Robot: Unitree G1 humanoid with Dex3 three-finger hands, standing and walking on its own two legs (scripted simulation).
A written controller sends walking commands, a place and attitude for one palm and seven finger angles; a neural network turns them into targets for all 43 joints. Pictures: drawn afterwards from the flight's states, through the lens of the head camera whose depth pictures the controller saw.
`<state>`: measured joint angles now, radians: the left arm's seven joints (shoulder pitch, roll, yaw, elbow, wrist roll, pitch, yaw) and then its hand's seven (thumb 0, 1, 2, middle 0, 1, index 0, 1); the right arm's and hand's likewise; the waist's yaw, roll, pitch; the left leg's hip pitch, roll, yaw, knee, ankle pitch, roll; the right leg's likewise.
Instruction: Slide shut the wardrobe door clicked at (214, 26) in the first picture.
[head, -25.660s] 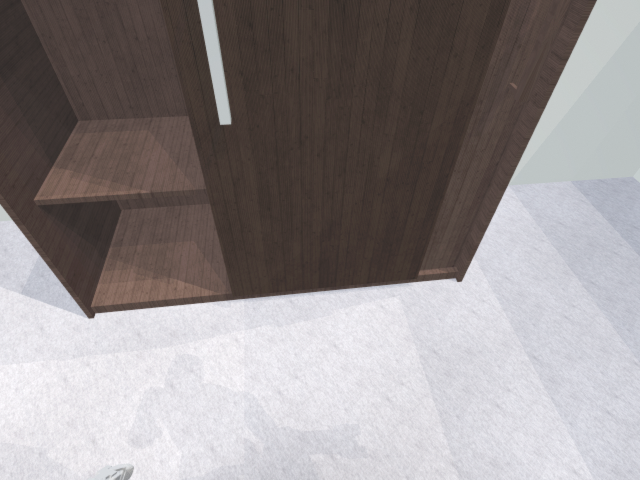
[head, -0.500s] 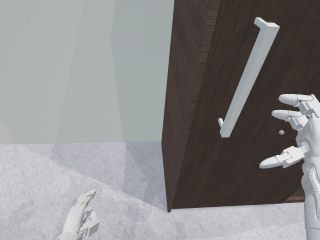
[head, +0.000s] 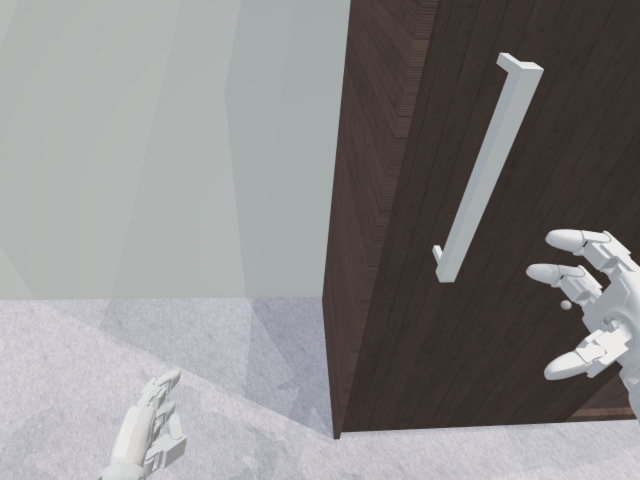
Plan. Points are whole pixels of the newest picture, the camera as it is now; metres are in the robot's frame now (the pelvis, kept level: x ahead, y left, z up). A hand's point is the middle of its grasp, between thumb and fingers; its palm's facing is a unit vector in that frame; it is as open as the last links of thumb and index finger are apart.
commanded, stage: draw the hand back to the body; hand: right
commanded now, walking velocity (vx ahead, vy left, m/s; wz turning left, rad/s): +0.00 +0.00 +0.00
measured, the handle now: (471, 183) +0.45 -0.21 +0.19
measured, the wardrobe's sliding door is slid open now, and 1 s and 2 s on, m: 0.00 0.00 0.00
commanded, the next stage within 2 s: step back with the hand held close in 1.08 s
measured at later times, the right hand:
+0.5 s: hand (597, 321) +0.23 -0.28 +0.17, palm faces +0.44 +0.83 -0.33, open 10.8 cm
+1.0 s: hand (601, 339) +0.21 -0.28 +0.17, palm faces +0.46 +0.82 -0.35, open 7.5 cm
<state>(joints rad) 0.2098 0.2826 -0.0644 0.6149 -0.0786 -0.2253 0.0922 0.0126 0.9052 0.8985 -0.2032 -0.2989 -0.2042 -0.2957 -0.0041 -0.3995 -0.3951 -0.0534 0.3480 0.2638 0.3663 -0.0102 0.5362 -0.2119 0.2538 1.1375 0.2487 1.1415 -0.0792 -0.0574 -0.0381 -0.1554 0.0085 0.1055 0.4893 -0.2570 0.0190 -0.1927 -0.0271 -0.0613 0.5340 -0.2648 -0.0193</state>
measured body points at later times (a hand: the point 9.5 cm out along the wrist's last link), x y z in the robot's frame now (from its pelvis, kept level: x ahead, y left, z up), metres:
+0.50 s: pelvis +0.02 -0.02 +0.01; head -0.01 +0.00 +0.46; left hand +0.19 +0.21 -0.08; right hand +0.20 -0.32 +0.19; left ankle +0.01 +0.11 -0.74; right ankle +0.02 -0.10 -0.74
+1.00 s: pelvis +0.02 -0.01 +0.01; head -0.01 +0.00 +0.46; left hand +0.20 +0.21 -0.07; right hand +0.18 -0.32 +0.19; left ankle +0.01 +0.11 -0.74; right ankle +0.02 -0.10 -0.74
